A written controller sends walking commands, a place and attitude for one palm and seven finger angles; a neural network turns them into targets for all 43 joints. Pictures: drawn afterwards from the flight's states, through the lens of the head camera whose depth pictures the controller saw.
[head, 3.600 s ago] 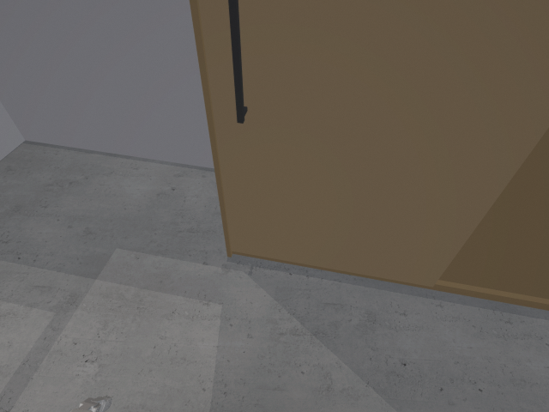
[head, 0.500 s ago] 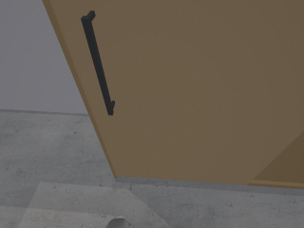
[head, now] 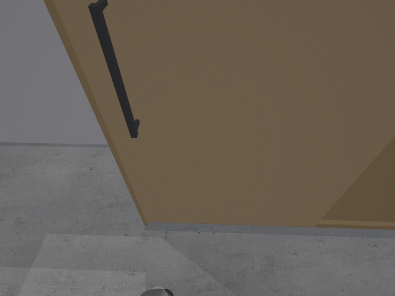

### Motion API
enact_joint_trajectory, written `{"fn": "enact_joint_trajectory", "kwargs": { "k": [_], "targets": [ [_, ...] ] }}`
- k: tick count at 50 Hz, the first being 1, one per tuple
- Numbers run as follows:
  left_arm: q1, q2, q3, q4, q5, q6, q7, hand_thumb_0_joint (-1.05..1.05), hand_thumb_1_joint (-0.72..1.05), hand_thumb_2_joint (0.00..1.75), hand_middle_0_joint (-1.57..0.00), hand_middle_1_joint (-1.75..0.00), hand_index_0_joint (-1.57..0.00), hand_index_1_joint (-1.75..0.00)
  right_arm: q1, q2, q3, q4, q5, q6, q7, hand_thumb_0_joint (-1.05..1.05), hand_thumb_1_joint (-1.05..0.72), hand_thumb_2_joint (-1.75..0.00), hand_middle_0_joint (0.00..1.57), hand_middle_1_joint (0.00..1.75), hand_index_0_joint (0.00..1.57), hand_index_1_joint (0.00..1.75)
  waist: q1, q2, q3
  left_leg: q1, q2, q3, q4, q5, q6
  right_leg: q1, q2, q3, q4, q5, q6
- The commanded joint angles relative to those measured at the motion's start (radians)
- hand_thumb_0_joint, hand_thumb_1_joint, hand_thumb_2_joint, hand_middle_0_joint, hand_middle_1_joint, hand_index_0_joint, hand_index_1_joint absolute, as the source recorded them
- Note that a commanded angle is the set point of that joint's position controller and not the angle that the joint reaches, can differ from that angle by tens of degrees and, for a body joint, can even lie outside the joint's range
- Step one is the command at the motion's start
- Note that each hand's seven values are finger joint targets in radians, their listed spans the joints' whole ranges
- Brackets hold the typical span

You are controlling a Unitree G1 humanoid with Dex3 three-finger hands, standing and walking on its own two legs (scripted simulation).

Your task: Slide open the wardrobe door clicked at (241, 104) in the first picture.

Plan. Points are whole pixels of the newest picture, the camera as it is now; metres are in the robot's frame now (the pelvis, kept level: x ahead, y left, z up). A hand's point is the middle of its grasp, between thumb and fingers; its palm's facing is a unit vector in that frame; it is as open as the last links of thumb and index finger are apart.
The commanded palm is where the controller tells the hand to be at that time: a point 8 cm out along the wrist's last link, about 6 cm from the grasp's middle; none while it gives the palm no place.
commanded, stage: come to a stop and stand still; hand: left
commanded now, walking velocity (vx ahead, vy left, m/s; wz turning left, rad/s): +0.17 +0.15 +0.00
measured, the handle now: (121, 80) +0.53 +0.21 +0.16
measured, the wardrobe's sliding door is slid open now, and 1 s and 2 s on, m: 0.00 0.00 0.00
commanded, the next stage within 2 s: look again from close up in 0.88 s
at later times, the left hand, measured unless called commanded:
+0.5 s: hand out of the picture -0.07 +0.17 -0.16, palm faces +0.16 -0.97 -0.18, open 7.4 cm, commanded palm none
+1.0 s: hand out of the picture -0.01 +0.21 -0.16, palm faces +0.05 -0.98 -0.20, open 7.4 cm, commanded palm none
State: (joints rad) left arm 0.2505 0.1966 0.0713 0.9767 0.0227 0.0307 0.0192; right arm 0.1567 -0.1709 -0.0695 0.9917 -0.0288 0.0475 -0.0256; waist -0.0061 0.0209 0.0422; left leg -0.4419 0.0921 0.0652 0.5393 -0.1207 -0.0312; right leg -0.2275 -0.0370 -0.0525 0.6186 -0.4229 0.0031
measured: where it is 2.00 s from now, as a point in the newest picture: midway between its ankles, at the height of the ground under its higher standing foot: outside the picture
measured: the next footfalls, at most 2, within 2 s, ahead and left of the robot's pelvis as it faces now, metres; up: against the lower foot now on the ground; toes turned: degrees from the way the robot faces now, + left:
left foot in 0.46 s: +0.00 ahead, +0.14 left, +0.00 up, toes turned +6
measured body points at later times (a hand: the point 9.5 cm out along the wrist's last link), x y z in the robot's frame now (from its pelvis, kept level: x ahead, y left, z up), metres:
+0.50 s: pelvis -0.02 +0.01 +0.02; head +0.00 +0.01 +0.47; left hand -0.08 +0.22 -0.14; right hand +0.02 -0.22 -0.14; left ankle -0.04 +0.14 -0.72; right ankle -0.02 -0.12 -0.72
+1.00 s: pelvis -0.02 +0.03 +0.02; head -0.01 +0.04 +0.47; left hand -0.01 +0.26 -0.14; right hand -0.02 -0.19 -0.14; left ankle -0.04 +0.14 -0.72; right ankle -0.02 -0.12 -0.72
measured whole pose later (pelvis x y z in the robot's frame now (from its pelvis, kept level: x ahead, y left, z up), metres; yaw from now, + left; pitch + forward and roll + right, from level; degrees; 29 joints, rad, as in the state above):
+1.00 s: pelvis -0.02 +0.03 +0.02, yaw +1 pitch -1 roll +0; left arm 0.24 0.17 0.01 1.14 0.01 0.00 0.04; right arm 0.28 -0.15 0.00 1.13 -0.01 -0.01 -0.03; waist 0.00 -0.01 0.02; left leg -0.14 0.01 0.08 0.39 -0.24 0.01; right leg -0.16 -0.08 -0.06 0.39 -0.22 0.05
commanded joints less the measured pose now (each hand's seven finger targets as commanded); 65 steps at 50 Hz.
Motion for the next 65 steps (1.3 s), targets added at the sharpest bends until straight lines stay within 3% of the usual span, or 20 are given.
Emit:
{"fn": "enact_joint_trajectory", "kwargs": {
  "k": [1,2,4,6,11,15,18,20,22,23,24,25,27,32,48,49,50,53,59,65],
  "targets": [
    [0.075,0.178,0.007,-0.034,0.014,-0.011,0.016,0.0,0.9,0.9,-0.2,-0.3,-0.2,-0.3,-0.039,-0.073,-0.017,-0.096,0.004,0.006,0.019,0.0,-0.9,-0.9,0.2,0.3,0.2,0.3,0.038,-0.253,0.112,-0.082,-0.035,-0.08,0.277,-0.344,-0.003,-0.246,-0.366,0.453,-0.602,-0.462,-0.145],
    [-0.005,0.173,0.016,-0.049,0.012,-0.028,0.02,0.0,0.9,0.9,-0.2,-0.3,-0.2,-0.3,-0.014,-0.086,-0.022,-0.076,0.0,0.007,0.025,0.0,-0.9,-0.9,0.2,0.3,0.2,0.3,0.008,-0.27,0.13,-0.059,-0.023,-0.111,0.328,-0.266,0.01,-0.284,-0.324,0.423,-0.604,-0.414,-0.128],
    [-0.045,0.135,0.006,-0.041,0.002,-0.044,0.016,0.0,0.9,0.9,-0.2,-0.3,-0.2,-0.3,0.082,-0.088,-0.022,-0.014,-0.003,-0.001,0.031,0.0,-0.9,-0.9,0.2,0.3,0.2,0.3,-0.027,-0.199,0.139,-0.037,-0.03,-0.079,0.396,-0.17,0.006,-0.22,-0.239,0.277,-0.535,-0.2,-0.095],
    [0.011,0.108,-0.001,-0.02,0.001,-0.054,0.01,0.0,0.9,0.9,-0.2,-0.3,-0.2,-0.3,0.146,-0.058,-0.011,0.016,-0.001,-0.018,0.037,0.0,-0.9,-0.9,0.2,0.3,0.2,0.3,-0.018,-0.144,0.115,-0.058,-0.04,-0.035,0.37,-0.14,-0.006,-0.086,-0.21,0.186,-0.466,-0.011,-0.079],
    [0.178,0.096,0.001,0.04,-0.001,-0.06,0.015,0.0,0.9,0.9,-0.2,-0.3,-0.2,-0.3,0.097,-0.073,-0.004,-0.008,-0.002,-0.026,0.031,0.0,-0.9,-0.9,0.2,0.3,0.2,0.3,0.064,-0.15,0.069,-0.128,-0.026,-0.042,0.326,-0.174,-0.026,0.131,-0.267,0.229,-0.428,0.122,-0.123],
    [0.21,0.101,0.006,0.065,0.007,-0.059,0.021,0.0,0.9,0.9,-0.2,-0.3,-0.2,-0.3,0.079,-0.068,0.007,-0.014,0.007,-0.031,0.02,0.0,-0.9,-0.9,0.2,0.3,0.2,0.3,0.084,-0.182,0.01,-0.084,-0.028,-0.033,0.201,-0.284,-0.028,0.227,-0.302,0.249,-0.353,0.403,-0.168],
    [0.17,0.107,0.009,0.076,0.009,-0.055,0.022,0.0,0.9,0.9,-0.2,-0.3,-0.2,-0.3,0.102,-0.042,0.018,0.001,0.018,-0.037,0.013,0.0,-0.9,-0.9,0.2,0.3,0.2,0.3,0.062,-0.193,-0.025,0.066,-0.046,-0.022,0.069,-0.284,-0.017,0.16,-0.284,0.217,-0.311,0.522,-0.163],
    [0.12,0.098,0.002,0.084,0.001,-0.051,0.02,0.0,0.9,0.9,-0.2,-0.3,-0.2,-0.3,0.168,-0.028,0.024,0.035,0.023,-0.041,0.008,0.0,-0.9,-0.9,0.2,0.3,0.2,0.3,0.022,-0.192,-0.038,0.243,-0.063,0.005,-0.088,-0.138,-0.012,0.059,-0.222,0.159,-0.273,0.46,-0.113],
    [0.106,0.049,-0.01,0.086,-0.01,-0.043,0.019,0.0,0.9,0.9,-0.2,-0.3,-0.2,-0.3,0.226,-0.065,0.023,0.066,0.022,-0.06,-0.002,0.0,-0.9,-0.9,0.2,0.3,0.2,0.3,0.002,-0.055,-0.068,0.413,0.006,-0.051,-0.187,0.033,0.017,-0.053,-0.123,0.083,-0.186,0.328,-0.043],
    [0.128,0.011,-0.018,0.091,-0.011,-0.04,0.017,0.0,0.9,0.9,-0.2,-0.3,-0.2,-0.3,0.22,-0.107,0.018,0.066,0.017,-0.066,-0.008,0.0,-0.9,-0.9,0.2,0.3,0.2,0.3,0.013,0.063,-0.076,0.413,0.102,-0.139,-0.177,0.141,0.055,-0.082,-0.075,0.041,-0.163,0.234,-0.012],
    [0.12,-0.005,-0.023,0.096,-0.008,-0.036,0.018,0.0,0.9,0.9,-0.2,-0.3,-0.2,-0.3,0.188,-0.126,0.019,0.061,0.017,-0.06,-0.012,0.0,-0.9,-0.9,0.2,0.3,0.2,0.3,0.022,0.081,-0.041,0.328,0.146,-0.155,-0.204,0.12,0.085,-0.045,-0.059,0.003,-0.177,0.153,0.009],
    [0.117,-0.011,-0.024,0.1,-0.002,-0.035,0.016,0.0,0.9,0.9,-0.2,-0.3,-0.2,-0.3,0.165,-0.124,0.019,0.053,0.016,-0.056,-0.014,0.0,-0.9,-0.9,0.2,0.3,0.2,0.3,0.028,0.025,-0.018,0.269,0.139,-0.133,-0.197,0.075,0.081,-0.016,-0.053,0.006,-0.19,0.165,0.013],
    [0.102,0.0,-0.032,0.131,-0.003,-0.028,0.013,0.0,0.9,0.9,-0.2,-0.3,-0.2,-0.3,0.135,-0.094,0.033,0.07,0.019,-0.064,-0.02,0.0,-0.9,-0.9,0.2,0.3,0.2,0.3,0.026,0.113,0.029,0.259,0.089,-0.113,-0.236,0.122,0.07,0.007,-0.061,-0.002,-0.188,0.24,0.022],
    [0.121,0.017,-0.041,0.167,-0.003,-0.033,0.013,0.0,0.9,0.9,-0.2,-0.3,-0.2,-0.3,0.134,-0.077,0.039,0.08,0.021,-0.068,-0.023,0.0,-0.9,-0.9,0.2,0.3,0.2,0.3,0.021,0.025,0.022,0.293,0.047,-0.075,-0.207,0.144,0.051,0.035,-0.083,0.032,-0.247,0.339,0.015],
    [0.058,0.048,-0.045,0.154,-0.009,-0.035,0.015,0.0,0.9,0.9,-0.2,-0.3,-0.2,-0.3,0.162,-0.082,0.046,0.116,0.019,-0.076,-0.014,0.0,-0.9,-0.9,0.2,0.3,0.2,0.3,0.019,-0.008,0.025,0.267,0.033,-0.079,-0.253,0.076,0.039,0.086,-0.091,0.029,-0.273,0.331,0.015],
    [0.092,0.069,-0.068,0.162,0.004,-0.054,0.055,0.0,0.9,0.9,-0.2,-0.3,-0.2,-0.3,0.122,-0.132,0.052,0.047,0.03,-0.086,0.005,0.0,-0.9,-0.9,0.2,0.3,0.2,0.3,0.02,0.005,0.074,0.184,0.043,-0.057,-0.089,0.202,0.026,0.024,-0.107,0.067,-0.226,0.415,-0.005],
    [0.09,0.094,-0.061,0.149,0.005,-0.078,0.045,0.0,0.9,0.9,-0.2,-0.3,-0.2,-0.3,0.127,-0.101,0.06,0.029,0.018,-0.09,0.008,0.0,-0.9,-0.9,0.2,0.3,0.2,0.3,0.009,0.014,0.028,0.209,0.01,-0.058,-0.083,0.238,0.021,0.051,-0.128,0.038,-0.177,0.611,-0.016],
    [0.084,0.076,-0.063,0.114,-0.009,-0.07,0.032,0.0,0.9,0.9,-0.2,-0.3,-0.2,-0.3,0.217,-0.096,0.055,0.041,0.014,-0.098,-0.003,0.0,-0.9,-0.9,0.2,0.3,0.2,0.3,0.002,-0.006,-0.179,0.278,0.026,-0.082,-0.072,0.29,0.047,0.133,-0.097,0.02,-0.11,0.47,-0.028],
    [0.059,0.062,-0.065,0.083,-0.008,-0.047,0.022,0.0,0.9,0.9,-0.2,-0.3,-0.2,-0.3,0.192,-0.085,0.053,0.016,0.015,-0.076,0.0,0.0,-0.9,-0.9,0.2,0.3,0.2,0.3,0.004,-0.04,0.051,0.141,0.01,-0.094,-0.149,-0.068,0.056,0.002,-0.081,0.035,-0.176,0.2,-0.022],
    [0.085,0.071,-0.063,0.061,-0.005,-0.044,0.019,0.0,0.9,0.9,-0.2,-0.3,-0.2,-0.3,0.207,-0.075,0.051,0.014,0.013,-0.066,0.006,0.0,-0.9,-0.9,0.2,0.3,0.2,0.3,0.002,-0.043,0.098,0.118,-0.01,-0.086,-0.176,-0.218,0.052,-0.051,-0.079,0.059,-0.225,0.086,-0.025]
  ]
}}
